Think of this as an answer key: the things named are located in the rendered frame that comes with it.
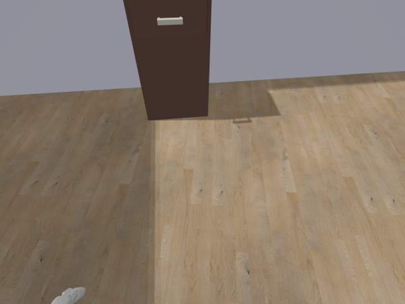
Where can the cabinet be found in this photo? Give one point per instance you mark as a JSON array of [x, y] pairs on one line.
[[173, 71]]

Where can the handle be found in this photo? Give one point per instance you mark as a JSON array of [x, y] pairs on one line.
[[170, 21]]

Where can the drawer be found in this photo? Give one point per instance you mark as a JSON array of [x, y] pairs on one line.
[[144, 15]]

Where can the robot left hand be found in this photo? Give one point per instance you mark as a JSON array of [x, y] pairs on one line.
[[70, 296]]

